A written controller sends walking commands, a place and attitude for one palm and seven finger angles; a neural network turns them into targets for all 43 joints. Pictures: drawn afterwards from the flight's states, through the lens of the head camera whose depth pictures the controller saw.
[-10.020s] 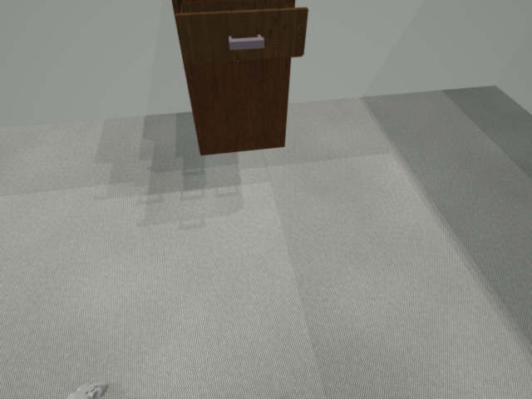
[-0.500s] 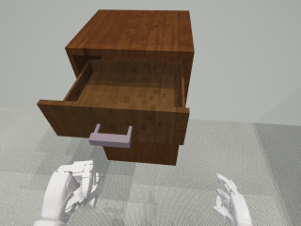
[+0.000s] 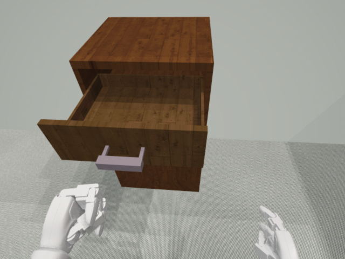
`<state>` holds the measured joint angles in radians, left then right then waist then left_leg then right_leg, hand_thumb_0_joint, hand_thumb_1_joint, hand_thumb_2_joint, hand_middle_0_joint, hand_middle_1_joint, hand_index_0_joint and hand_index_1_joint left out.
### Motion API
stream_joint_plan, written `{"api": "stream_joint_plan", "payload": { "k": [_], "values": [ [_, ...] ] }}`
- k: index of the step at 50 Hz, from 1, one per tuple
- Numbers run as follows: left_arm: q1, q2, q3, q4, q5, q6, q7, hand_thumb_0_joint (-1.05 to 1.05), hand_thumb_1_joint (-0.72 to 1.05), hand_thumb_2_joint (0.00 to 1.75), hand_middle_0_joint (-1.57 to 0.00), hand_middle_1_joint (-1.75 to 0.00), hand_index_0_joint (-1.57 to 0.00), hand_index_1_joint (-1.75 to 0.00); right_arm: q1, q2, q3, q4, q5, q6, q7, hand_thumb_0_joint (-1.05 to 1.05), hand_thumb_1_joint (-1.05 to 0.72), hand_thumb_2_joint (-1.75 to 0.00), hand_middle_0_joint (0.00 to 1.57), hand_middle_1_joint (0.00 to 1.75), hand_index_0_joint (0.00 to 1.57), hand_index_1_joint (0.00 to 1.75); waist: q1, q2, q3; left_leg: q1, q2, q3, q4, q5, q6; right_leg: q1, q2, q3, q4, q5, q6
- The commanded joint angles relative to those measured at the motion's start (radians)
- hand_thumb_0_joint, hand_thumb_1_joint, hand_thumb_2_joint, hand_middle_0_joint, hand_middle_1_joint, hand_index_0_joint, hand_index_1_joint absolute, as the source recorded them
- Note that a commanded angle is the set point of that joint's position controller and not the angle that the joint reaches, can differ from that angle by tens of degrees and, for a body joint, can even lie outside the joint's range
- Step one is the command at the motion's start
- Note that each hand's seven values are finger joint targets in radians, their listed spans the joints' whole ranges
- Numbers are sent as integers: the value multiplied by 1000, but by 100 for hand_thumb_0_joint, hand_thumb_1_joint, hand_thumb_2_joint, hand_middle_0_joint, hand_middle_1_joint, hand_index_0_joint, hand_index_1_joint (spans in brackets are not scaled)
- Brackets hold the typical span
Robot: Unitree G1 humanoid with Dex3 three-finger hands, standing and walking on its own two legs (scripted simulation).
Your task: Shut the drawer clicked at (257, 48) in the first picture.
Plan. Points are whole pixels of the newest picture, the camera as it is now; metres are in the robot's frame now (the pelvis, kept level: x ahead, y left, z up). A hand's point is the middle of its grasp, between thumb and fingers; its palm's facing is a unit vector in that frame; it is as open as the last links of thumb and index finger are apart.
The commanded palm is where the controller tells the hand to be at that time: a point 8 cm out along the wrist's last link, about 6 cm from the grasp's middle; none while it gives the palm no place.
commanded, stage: bring the fist close to the handle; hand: left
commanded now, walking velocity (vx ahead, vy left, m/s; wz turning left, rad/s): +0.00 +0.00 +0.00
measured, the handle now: (122, 156) +0.37 +0.17 +0.02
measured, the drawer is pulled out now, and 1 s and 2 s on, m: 0.28 0.28 0.26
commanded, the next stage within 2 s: push the drawer shut in 1.42 s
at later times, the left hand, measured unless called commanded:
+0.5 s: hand (116, 205) +0.21 +0.13 +0.07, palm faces -0.02 -1.00 -0.04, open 3.3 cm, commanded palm +0.19 +0.19 +0.07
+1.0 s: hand (128, 198) +0.25 +0.13 +0.03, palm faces -0.04 -1.00 -0.04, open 3.3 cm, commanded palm +0.24 +0.19 +0.02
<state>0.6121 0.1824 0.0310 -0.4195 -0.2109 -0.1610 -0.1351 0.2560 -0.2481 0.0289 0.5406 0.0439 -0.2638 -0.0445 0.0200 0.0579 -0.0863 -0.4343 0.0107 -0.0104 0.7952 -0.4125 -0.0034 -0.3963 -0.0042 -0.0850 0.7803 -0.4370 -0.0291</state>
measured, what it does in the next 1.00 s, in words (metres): stands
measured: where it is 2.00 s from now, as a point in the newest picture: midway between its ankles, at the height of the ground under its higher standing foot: outside the picture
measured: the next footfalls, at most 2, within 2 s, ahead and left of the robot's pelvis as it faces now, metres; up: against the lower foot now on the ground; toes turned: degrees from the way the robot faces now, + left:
none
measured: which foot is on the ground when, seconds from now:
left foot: down 0.00-1.00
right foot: down 0.00-1.00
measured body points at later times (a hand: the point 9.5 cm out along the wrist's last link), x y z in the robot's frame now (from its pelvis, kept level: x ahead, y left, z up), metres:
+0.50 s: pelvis +0.00 +0.00 -0.01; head +0.02 -0.01 +0.44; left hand +0.21 +0.19 +0.08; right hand +0.17 -0.23 -0.08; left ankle +0.00 +0.12 -0.71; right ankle -0.02 -0.10 -0.71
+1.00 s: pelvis -0.01 +0.00 -0.03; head +0.04 -0.01 +0.42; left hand +0.25 +0.18 +0.03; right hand +0.16 -0.24 -0.12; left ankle +0.00 +0.12 -0.71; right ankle -0.02 -0.10 -0.71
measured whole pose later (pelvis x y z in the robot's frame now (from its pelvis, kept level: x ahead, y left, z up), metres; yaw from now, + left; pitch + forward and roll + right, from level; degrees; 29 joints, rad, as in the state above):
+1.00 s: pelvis -0.01 +0.00 -0.03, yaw -1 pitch +12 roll +0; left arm 0.24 0.14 0.00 0.03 -0.14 -0.34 -0.06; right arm 0.24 -0.25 0.02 0.53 0.01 -0.15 -0.01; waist -0.02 0.04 -0.11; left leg -0.72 0.01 0.01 0.99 -0.47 0.00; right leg -0.69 -0.01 -0.07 0.99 -0.50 -0.03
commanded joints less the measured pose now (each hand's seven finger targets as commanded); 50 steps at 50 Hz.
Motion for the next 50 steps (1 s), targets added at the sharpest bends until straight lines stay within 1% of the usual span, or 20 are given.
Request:
{"api": "stream_joint_plan", "payload": {
  "k": [1, 4, 6, 9, 11, 14, 16, 19, 21, 24, 25, 28, 33, 34, 36, 39, 40, 44, 47, 50],
  "values": [
    [-54, 72, 53, -231, -14, -63, 2, 0, 90, 90, -140, -160, -140, -160, -115, -86, -33, -175, 0, -70, -5, 0, -90, -90, 20, 30, 20, 30, -1, -63, -54, 47, -15, -1, -106, 205, 37, 12, -13, 46, -164, 237, 28],
    [-76, 83, 86, -135, -16, -55, 4, 0, 90, 90, -140, -160, -140, -160, -118, -90, -36, -154, -4, -61, -8, 0, -90, -90, 20, 30, 20, 30, -6, -120, -16, 14, -17, -2, -98, 190, 34, -2, -12, 60, -178, 225, 34],
    [-115, 59, 50, -127, -11, -63, -4, 0, 90, 90, -140, -160, -140, -160, -113, -94, -32, -162, -5, -58, -7, 0, -90, -90, 20, 30, 20, 30, -16, -99, -14, 15, -21, 4, -97, 175, 33, -20, -13, 62, -177, 198, 34],
    [-159, 76, 61, -104, -3, -75, 5, 0, 90, 90, -140, -160, -140, -160, -108, -98, -33, -158, -8, -57, -7, 0, -90, -90, 20, 30, 20, 30, -17, -80, -32, 15, -20, 0, -93, 179, 32, -23, -10, 58, -163, 198, 30],
    [-185, 62, 39, -117, 5, -93, 8, 0, 90, 90, -140, -160, -140, -160, -97, -95, -33, -163, -9, -61, -2, 0, -90, -90, 20, 30, 20, 30, -20, -44, -75, 35, -20, 0, -90, 199, 31, -21, -8, 48, -139, 228, 26],
    [-159, 64, 48, -88, 13, -110, 22, 0, 90, 90, -140, -160, -140, -160, -91, -96, -39, -162, -15, -57, 4, 0, -90, -90, 20, 30, 20, 30, -11, -68, -108, 27, -19, -3, -80, 241, 31, -9, -4, 35, -109, 286, 23],
    [-161, 46, 30, -70, 15, -119, 23, 0, 90, 90, -140, -160, -140, -160, -87, -96, -40, -166, -16, -50, 9, 0, -90, -90, 20, 30, 20, 30, -18, -84, -101, 12, -18, 1, -71, 250, 29, -18, -5, 33, -95, 312, 26],
    [-189, 52, 36, -32, 27, -128, 37, 0, 90, 90, -140, -160, -140, -160, -88, -99, -41, -162, -19, -36, 11, 0, -90, -90, 20, 30, 20, 30, -23, -67, -77, -16, -18, -2, -65, 229, 26, -47, -2, 32, -86, 279, 22],
    [-188, 31, 13, -17, 33, -136, 42, 0, 90, 90, -140, -160, -140, -160, -80, -102, -44, -173, -21, -26, 14, 0, -90, -90, 20, 30, 20, 30, -27, -83, -95, -21, -18, 0, -55, 224, 26, -61, -1, 31, -74, 272, 23],
    [-241, 64, 37, -6, 42, -157, 57, 0, 90, 90, -140, -160, -140, -160, -78, -106, -45, -168, -23, -17, 14, 0, -90, -90, 20, 30, 20, 30, -29, -76, -106, -39, -17, -1, -41, 210, 26, -75, 0, 39, -64, 248, 20],
    [-242, 32, 12, -5, 42, -165, 59, 0, 90, 90, -140, -160, -140, -160, -74, -103, -46, -174, -25, -14, 16, 0, -90, -90, 20, 30, 20, 30, -31, -71, -130, -31, -18, 0, -37, 220, 26, -76, 0, 35, -52, 262, 20],
    [-257, 30, 11, 14, 40, -181, 62, 0, 90, 90, -140, -160, -140, -160, -67, -105, -49, -174, -26, -7, 19, 0, -90, -90, 20, 30, 20, 30, -34, -71, -166, -41, -18, 0, -17, 244, 23, -79, 1, 33, -26, 296, 20],
    [-285, 35, 25, 90, 43, -194, 59, 0, 90, 90, -140, -160, -140, -160, -60, -109, -54, -169, -28, 15, 21, 0, -90, -90, 20, 30, 20, 30, -36, -82, -171, -82, -17, 1, 5, 244, 20, -97, 1, 36, -2, 305, 18],
    [-296, 43, 26, 87, 51, -200, 63, 0, 90, 90, -140, -160, -140, -160, -66, -112, -53, -169, -30, 20, 22, 0, -90, -90, 20, 30, 20, 30, -34, -54, -176, -87, -17, 2, 9, 248, 21, -103, 1, 37, 2, 302, 16],
    [-353, 41, 23, 112, 49, -207, 66, 0, 90, 90, -140, -160, -140, -160, -58, -110, -55, -164, -31, 27, 23, 0, -90, -90, 20, 30, 20, 30, -45, -71, -180, -97, -16, 0, 22, 238, 21, -120, 0, 40, 10, 299, 18],
    [-353, 48, 37, 151, 51, -222, 68, 0, 90, 90, -140, -160, -140, -160, -59, -113, -57, -161, -33, 37, 23, 0, -90, -90, 20, 30, 20, 30, -39, -82, -193, -118, -15, -1, 33, 236, 21, -125, 2, 41, 23, 292, 15],
    [-379, 17, 6, 156, 51, -227, 65, 0, 90, 90, -140, -160, -140, -160, -62, -110, -56, -163, -30, 40, 25, 0, -90, -90, 20, 30, 20, 30, -48, -65, -191, -119, -16, -1, 37, 227, 20, -145, 2, 37, 30, 279, 15],
    [-426, 56, 40, 198, 56, -246, 71, 0, 90, 90, -140, -160, -140, -160, -61, -115, -60, -154, -34, 52, 26, 0, -90, -90, 20, 30, 20, 30, -45, -62, -217, -147, -15, 0, 61, 222, 21, -156, 2, 47, 49, 275, 13],
    [-484, 20, 3, 222, 59, -257, 71, 0, 90, 90, -140, -160, -140, -160, -63, -111, -62, -154, -33, 61, 29, 0, -90, -90, 20, 30, 20, 30, -55, -50, -240, -153, -13, -2, 81, 221, 19, -188, 1, 44, 74, 273, 13],
    [-523, 29, 14, 287, 61, -261, 77, 0, 90, 90, -140, -160, -140, -160, -64, -115, -64, -149, -35, 73, 29, 0, -90, -90, 20, 30, 20, 30, -60, -98, -225, -198, -13, -3, 99, 184, 22, -210, 0, 53, 78, 239, 16]
  ]
}}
